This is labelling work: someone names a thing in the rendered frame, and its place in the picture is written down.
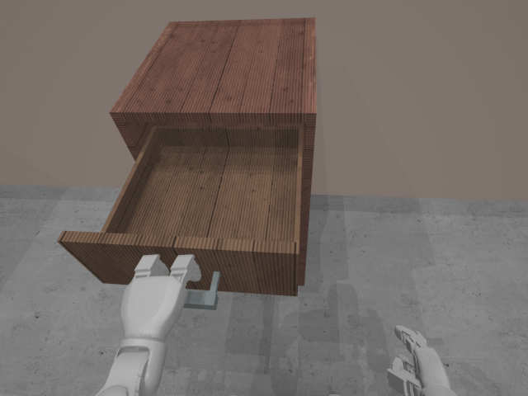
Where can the cabinet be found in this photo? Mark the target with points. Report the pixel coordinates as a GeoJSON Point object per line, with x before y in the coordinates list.
{"type": "Point", "coordinates": [257, 73]}

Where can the drawer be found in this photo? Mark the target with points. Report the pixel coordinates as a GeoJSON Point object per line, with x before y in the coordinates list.
{"type": "Point", "coordinates": [229, 195]}

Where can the right robot hand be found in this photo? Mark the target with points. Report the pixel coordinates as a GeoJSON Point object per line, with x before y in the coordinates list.
{"type": "Point", "coordinates": [410, 376]}

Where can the handle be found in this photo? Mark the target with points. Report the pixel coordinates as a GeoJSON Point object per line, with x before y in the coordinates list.
{"type": "Point", "coordinates": [204, 300]}

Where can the left robot forearm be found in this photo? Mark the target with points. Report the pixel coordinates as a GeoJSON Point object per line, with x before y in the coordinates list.
{"type": "Point", "coordinates": [137, 369]}

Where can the left robot hand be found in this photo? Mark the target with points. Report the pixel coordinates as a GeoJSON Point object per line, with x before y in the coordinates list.
{"type": "Point", "coordinates": [153, 301]}

